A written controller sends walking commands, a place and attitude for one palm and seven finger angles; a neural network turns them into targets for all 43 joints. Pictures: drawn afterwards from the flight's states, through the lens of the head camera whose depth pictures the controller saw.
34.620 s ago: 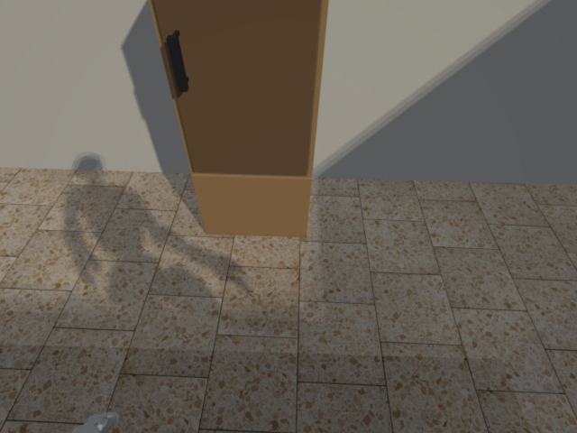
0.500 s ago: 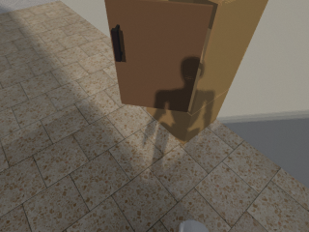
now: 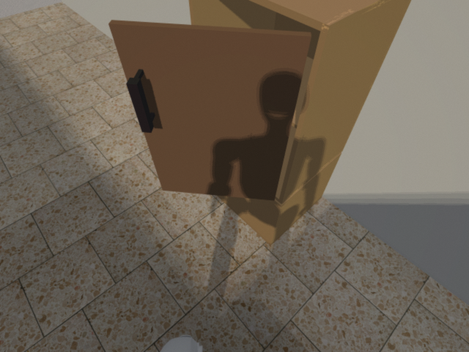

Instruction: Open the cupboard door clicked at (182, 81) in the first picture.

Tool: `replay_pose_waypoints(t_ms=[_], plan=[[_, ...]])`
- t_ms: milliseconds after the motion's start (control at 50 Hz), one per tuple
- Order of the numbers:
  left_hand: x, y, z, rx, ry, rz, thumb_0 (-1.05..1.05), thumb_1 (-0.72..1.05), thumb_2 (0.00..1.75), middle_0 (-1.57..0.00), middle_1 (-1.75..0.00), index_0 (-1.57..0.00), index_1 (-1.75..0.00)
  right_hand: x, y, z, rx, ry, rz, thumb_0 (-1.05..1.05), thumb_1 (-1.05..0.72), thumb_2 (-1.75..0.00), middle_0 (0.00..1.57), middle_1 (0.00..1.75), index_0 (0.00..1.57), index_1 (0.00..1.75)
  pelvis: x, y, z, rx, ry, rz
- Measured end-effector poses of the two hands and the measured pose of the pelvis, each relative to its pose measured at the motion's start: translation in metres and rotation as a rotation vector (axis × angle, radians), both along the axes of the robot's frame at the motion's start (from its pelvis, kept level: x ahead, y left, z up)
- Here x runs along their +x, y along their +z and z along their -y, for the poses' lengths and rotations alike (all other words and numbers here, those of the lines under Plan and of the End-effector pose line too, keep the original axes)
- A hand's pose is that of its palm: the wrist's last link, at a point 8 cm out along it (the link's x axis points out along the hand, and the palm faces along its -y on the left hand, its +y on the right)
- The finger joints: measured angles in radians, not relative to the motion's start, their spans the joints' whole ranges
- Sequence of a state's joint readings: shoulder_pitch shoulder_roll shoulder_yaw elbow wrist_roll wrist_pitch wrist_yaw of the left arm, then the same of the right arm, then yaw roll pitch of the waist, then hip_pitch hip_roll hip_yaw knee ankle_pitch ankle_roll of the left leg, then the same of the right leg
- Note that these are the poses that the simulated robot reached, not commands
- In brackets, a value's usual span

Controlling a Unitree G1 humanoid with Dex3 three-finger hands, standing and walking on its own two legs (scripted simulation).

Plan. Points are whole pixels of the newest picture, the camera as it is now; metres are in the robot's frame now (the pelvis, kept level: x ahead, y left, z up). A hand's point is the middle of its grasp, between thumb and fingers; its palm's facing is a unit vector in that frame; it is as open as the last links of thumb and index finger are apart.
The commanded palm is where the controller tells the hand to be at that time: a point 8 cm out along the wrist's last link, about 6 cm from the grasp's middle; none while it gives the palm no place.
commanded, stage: come to a stop and stand still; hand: left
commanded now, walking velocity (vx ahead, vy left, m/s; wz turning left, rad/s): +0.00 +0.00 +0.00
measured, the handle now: (143, 101) +0.64 +0.25 +0.04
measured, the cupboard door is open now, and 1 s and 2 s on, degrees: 41 41 41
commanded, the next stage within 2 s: look again from close up in 0.92 s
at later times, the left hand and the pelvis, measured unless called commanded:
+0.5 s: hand out of the picture +0.09 +0.24 -0.18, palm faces -0.01 -0.98 -0.22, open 7.4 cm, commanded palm none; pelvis +0.03 +0.05 -0.01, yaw -4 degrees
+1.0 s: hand out of the picture +0.05 +0.20 -0.19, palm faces -0.01 -0.98 -0.19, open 7.4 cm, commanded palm none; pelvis +0.03 +0.03 -0.01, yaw -4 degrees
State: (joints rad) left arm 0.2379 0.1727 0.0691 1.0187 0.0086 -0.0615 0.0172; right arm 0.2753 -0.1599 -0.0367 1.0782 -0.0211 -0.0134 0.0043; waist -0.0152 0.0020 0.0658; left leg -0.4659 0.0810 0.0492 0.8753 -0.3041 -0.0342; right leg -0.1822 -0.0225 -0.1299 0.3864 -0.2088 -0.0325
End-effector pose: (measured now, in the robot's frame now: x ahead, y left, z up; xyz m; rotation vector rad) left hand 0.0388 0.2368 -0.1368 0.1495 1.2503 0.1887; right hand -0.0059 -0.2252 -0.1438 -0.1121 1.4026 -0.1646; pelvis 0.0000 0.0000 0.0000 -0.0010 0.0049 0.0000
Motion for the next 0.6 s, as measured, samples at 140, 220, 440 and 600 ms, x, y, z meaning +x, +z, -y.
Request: replay_pose_waypoints(t_ms=[140, 220, 440, 600], plan=[[-0.022, -0.021, -0.026, -0.048, 0.051, -0.170, 0.00, 0.93, 0.90, -0.20, -0.30, -0.20, -0.30, 0.115, 0.005, -0.022, -0.062, 0.079, 0.188, 0.01, -0.92, -0.90, 0.20, 0.30, 0.20, 0.30, 0.047, -0.010, -0.035, -0.035, -0.020, 0.009], [-0.015, -0.033, -0.036, -0.063, 0.055, -0.225, 0.00, 0.92, 0.90, -0.20, -0.30, -0.19, -0.30, 0.155, 0.009, -0.044, -0.082, 0.103, 0.235, 0.01, -0.92, -0.90, 0.20, 0.30, 0.20, 0.30, 0.062, -0.014, -0.049, -0.010, -0.032, 0.013], [0.038, -0.022, -0.057, -0.021, -0.023, -0.136, 0.01, 0.91, 0.90, -0.20, -0.30, -0.19, -0.30, 0.138, 0.012, -0.048, -0.092, 0.039, 0.228, 0.01, -0.91, -0.90, 0.20, 0.30, 0.20, 0.30, 0.042, -0.008, -0.052, -0.031, -0.069, -0.001], [0.057, -0.007, -0.041, 0.040, -0.080, 0.001, 0.00, 0.91, 0.90, -0.20, -0.30, -0.19, -0.30, 0.058, -0.006, -0.001, -0.083, -0.046, 0.110, 0.01, -0.91, -0.90, 0.20, 0.30, 0.20, 0.30, 0.023, -0.013, -0.025, -0.007, -0.066, 0.008]])
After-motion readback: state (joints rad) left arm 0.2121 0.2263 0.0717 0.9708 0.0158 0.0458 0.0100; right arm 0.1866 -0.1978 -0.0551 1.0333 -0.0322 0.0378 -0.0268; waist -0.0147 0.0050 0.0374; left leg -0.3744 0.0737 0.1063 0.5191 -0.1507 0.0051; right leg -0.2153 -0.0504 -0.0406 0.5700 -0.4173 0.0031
